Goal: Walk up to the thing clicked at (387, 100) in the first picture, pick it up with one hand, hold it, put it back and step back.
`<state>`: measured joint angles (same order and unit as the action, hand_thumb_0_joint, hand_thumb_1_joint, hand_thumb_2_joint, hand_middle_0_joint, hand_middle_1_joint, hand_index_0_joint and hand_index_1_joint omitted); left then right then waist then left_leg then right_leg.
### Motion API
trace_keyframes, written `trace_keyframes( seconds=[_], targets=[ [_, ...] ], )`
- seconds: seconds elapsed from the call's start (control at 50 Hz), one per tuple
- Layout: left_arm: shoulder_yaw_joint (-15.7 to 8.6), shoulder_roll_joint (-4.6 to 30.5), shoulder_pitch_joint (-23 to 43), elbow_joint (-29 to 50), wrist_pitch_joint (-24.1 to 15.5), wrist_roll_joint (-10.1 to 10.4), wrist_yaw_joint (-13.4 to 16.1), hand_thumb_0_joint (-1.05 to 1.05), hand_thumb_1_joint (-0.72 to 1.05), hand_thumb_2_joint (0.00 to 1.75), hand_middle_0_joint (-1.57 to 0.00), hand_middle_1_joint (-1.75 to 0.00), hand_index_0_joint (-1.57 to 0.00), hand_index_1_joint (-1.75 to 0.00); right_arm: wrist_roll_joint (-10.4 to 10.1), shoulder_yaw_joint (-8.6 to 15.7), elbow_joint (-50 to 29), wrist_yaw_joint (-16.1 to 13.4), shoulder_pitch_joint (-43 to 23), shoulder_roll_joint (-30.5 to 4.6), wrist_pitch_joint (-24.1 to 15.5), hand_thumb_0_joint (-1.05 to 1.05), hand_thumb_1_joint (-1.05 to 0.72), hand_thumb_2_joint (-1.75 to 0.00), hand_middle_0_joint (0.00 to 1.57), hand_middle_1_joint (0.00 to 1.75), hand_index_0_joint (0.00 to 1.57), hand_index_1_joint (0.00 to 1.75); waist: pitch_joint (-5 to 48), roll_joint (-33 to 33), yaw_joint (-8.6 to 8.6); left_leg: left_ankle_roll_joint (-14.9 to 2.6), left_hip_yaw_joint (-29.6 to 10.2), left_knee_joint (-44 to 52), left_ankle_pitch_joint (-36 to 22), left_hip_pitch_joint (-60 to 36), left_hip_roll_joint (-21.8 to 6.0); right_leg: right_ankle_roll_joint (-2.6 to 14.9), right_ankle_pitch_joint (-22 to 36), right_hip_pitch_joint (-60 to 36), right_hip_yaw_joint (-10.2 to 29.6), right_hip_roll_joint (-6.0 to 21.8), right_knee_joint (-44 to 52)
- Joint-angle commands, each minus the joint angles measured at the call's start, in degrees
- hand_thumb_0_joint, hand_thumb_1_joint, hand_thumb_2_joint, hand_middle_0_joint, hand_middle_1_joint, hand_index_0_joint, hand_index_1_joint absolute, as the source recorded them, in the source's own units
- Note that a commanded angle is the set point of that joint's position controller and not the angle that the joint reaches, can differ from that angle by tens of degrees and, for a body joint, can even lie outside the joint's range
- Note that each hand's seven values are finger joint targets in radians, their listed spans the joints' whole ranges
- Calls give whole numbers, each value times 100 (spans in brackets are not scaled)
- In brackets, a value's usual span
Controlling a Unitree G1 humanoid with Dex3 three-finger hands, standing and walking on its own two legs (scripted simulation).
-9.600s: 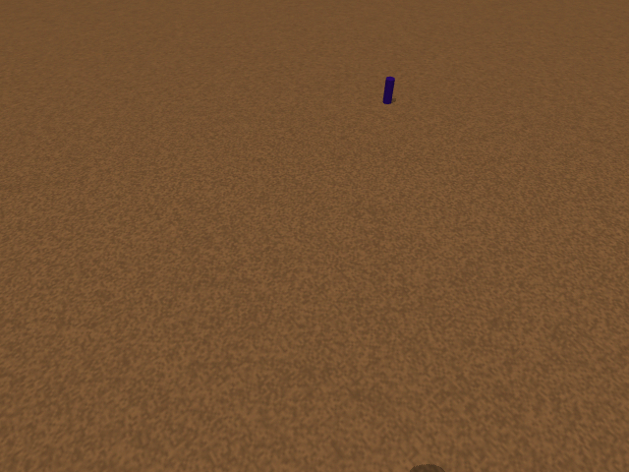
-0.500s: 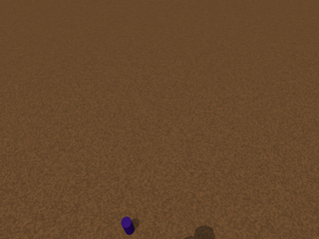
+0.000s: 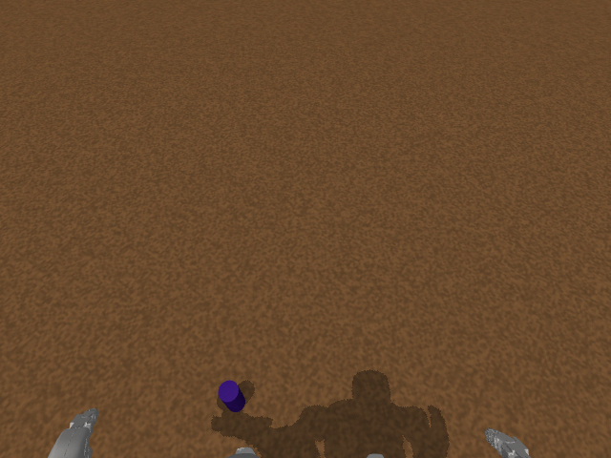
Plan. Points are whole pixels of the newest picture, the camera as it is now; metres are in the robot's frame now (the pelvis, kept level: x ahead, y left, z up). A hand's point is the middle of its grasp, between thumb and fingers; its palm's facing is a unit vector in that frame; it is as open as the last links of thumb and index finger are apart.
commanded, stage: go down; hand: left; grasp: from the side
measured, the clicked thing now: (232, 397) +0.34 +0.21 -0.66
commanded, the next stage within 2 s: none
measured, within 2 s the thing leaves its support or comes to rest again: neither
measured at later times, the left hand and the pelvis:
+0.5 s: hand out of the picture +0.14 +0.29 -0.17, palm faces +0.09 -0.95 -0.29, open 17.5 cm; pelvis -0.01 +0.01 -0.06, yaw +0 degrees
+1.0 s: hand (115, 436) +0.20 +0.32 -0.25, palm faces +0.10 -0.97 -0.23, open 17.3 cm; pelvis -0.04 +0.00 -0.16, yaw -1 degrees
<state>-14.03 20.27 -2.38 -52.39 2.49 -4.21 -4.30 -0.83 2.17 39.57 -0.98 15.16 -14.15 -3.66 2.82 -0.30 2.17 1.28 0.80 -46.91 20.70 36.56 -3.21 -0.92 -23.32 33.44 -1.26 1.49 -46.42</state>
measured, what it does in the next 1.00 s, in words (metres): lowers itself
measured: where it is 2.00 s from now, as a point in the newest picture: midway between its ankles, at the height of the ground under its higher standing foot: outside the picture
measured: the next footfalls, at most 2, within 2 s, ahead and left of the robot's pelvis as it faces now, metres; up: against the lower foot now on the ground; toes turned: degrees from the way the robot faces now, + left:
none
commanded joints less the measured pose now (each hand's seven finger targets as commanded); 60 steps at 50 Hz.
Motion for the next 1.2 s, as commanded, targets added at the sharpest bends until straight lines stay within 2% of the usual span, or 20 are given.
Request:
trace_keyframes(
  seconds=[0.0, 0.02, 0.14, 0.16, 0.18, 0.28, 0.3, 0.48, 0.52, 0.58, 0.62, 0.64, 0.66, 0.72, 0.8, 0.86, 0.92, 0.98, 1.06, 1.18],
  targets=[
    [-350, 1088, -326, 1209, -92, 114, -24, 0, -53, 5, -8, -12, -8, -11, -21, 351, -983, -117, -104, -957, -350, 0, -84, -88, 20, 30, 20, 30, 1288, 248, -92, -146, -28, 72, -1014, -476, 201, 178, 1011, 140, -96, -185, 87],
    [-358, 1181, -70, 1826, -91, 132, -20, 0, -55, 4, -8, -10, -9, -10, -27, 368, -1041, -135, -117, -967, -379, 0, -85, -89, 20, 30, 20, 30, 1381, 392, -100, -141, -48, 18, -952, -462, 187, 189, 946, 222, -85, -185, 11],
    [-550, 1257, -915, 2363, 289, 186, -29, 0, -61, 1, -9, -9, -9, -8, -6, 321, -1205, -261, -111, -934, -502, 0, -85, -88, 20, 30, 20, 30, 1574, 465, -73, -153, -71, -379, -928, -205, 140, 167, 929, 502, -80, -185, -317],
    [-432, 1168, -737, 2791, 311, 222, -59, 0, -61, 1, -9, -9, -9, -9, -3, 319, -1276, -278, -161, -940, -532, 0, -85, -88, 20, 30, 20, 30, 1530, 507, -10, -152, -109, -438, -868, -143, 128, 167, 869, 610, -97, -181, -373],
    [-560, 1172, -1022, 2549, 397, 226, -41, 0, -61, 0, -9, -8, -9, -8, 11, 294, -1218, -289, -107, -914, -555, 0, -85, -89, 20, 30, 20, 30, 1575, 412, -25, -154, -134, -486, -953, -95, 111, 163, 927, 608, -112, -184, -453],
    [-574, 1163, -1092, 3237, 503, 303, -111, 0, -61, 2, -9, -9, -9, -8, 44, 264, -1424, -351, -232, -864, -687, 0, -87, -89, 20, 30, 20, 30, 1569, 559, -14, -160, -146, -758, -741, 224, 123, 162, 749, 932, -108, -169, -653],
    [-627, 1121, -1297, 2965, 555, 319, -129, 0, -61, 1, -9, -9, -9, -8, 46, 244, -1383, -352, -214, -850, -714, 0, -86, -89, 20, 30, 20, 30, 1463, 478, 15, -170, -151, -799, -645, 331, 116, 159, 658, 1016, -117, -173, -693],
    [-875, 1238, -1639, 3481, 322, 493, -398, 0, -60, 2, -8, -8, -8, -8, 93, 229, -1570, -356, -236, -792, -877, 0, -90, -90, 20, 30, 20, 30, 1838, 548, -96, -192, -181, -1386, -771, 796, 126, 172, 695, 1517, -104, -162, -1261],
    [-899, 1262, -1454, 3761, 203, 544, -449, 0, -58, 2, -8, -7, -8, -7, 106, 258, -1600, -343, -301, -824, -921, 0, -91, -90, 20, 30, 20, 30, 1784, 635, -85, -169, -243, -1396, -420, 961, 125, 181, 368, 1731, -142, -175, -1400],
    [-981, 1234, -1822, 3630, 131, 600, -513, 0, -57, 2, -8, -6, -8, -6, 89, 257, -1678, -315, -351, -826, -947, 0, -91, -90, 20, 30, 20, 30, 1882, 572, -159, -171, -319, -1472, -123, 1183, 122, 193, 124, 1932, -145, -163, -1572],
    [-994, 1251, -1930, 3763, 34, 668, -586, 0, -59, 2, -8, -7, -8, -7, 82, 271, -1656, -320, -345, -861, -953, 0, -91, -90, 20, 30, 20, 30, 2105, 663, -185, -159, -329, -1590, -412, 1100, 106, 203, 332, 2009, -153, -181, -1756],
    [-1006, 1357, -1553, 4037, -34, 667, -594, 0, -58, 3, -8, -8, -8, -8, 87, 283, -1648, -326, -335, -877, -971, 0, -92, -90, 20, 30, 20, 30, 2156, 689, -120, -165, -322, -1707, -456, 1167, 120, 193, 381, 2082, -147, -163, -1809],
    [-1092, 1320, -1667, 3564, -58, 684, -593, 0, -58, 3, -8, -7, -8, -7, 89, 261, -1618, -326, -372, -871, -970, 0, -92, -90, 20, 30, 20, 30, 1974, 511, -79, -182, -317, -1820, -316, 1408, 125, 186, 278, 2192, -145, -177, -1878],
    [-1254, 1489, -940, 3309, -428, 798, -719, 0, -61, 3, -8, -8, -8, -8, 86, 257, -1506, -336, -464, -913, -1027, 0, -93, -91, 20, 30, 20, 30, 1813, 473, -32, -200, -388, -2109, 259, 1941, 113, 187, -207, 2832, -104, -170, -2212],
    [-1521, 1907, -105, 2746, -1177, 937, -1125, 0, -61, 8, -7, -14, -8, -13, 90, 260, -1407, -355, -526, -1035, -1111, 0, -90, -90, 20, 30, 20, 30, 2074, 492, -66, -203, -425, -2638, 755, 2514, 131, 201, -629, 3541, -38, -135, -2738],
    [-1560, 1970, 103, 2608, -1608, 1052, -1447, 0, -54, 10, -6, -13, -6, -12, 128, 223, -1342, -361, -503, -1041, -1135, 0, -89, -90, 20, 30, 20, 30, 2632, 625, -137, -189, -343, -3066, 615, 2686, 145, 200, -582, 3608, 139, -112, -2943],
    [-1988, 2424, 185, 2324, -1785, 1106, -1591, 0, -50, 12, -5, -13, -5, -13, 122, 236, -1215, -349, -512, -1178, -1098, 0, -89, -90, 20, 30, 20, 30, 3044, 695, -334, -178, -407, -3304, 378, 2765, 143, 224, -469, 3822, 93, -134, -3242],
    [-2145, 2456, 157, 2045, -1878, 1167, -1745, 0, -49, 13, -5, -13, -5, -13, 127, 249, -1125, -305, -577, -1261, -1015, 0, -88, -90, 20, 30, 20, 30, 3258, 849, -485, -156, -500, -3416, 286, 2753, 122, 266, -435, 4214, -43, -170, -3586],
    [-2376, 2731, 518, 1878, -2034, 1274, -1974, 0, -50, 13, -5, -11, -4, -12, 119, 230, -962, -291, -599, -1324, -942, 0, -87, -89, 20, 30, 20, 30, 3436, 793, -433, -189, -535, -3794, -88, 2945, 108, 283, -185, 4514, -127, -207, -3959],
    [-2607, 3091, 1388, 1603, -2434, 1419, -2317, 0, -47, 14, -4, -12, -4, -12, 157, 177, -810, -294, -677, -1335, -924, 0, -88, -90, 20, 30, 20, 30, 3243, 693, -330, -221, -513, -4223, 762, 3790, 93, 260, -802, 4957, -36, -227, -4197]
  ],
)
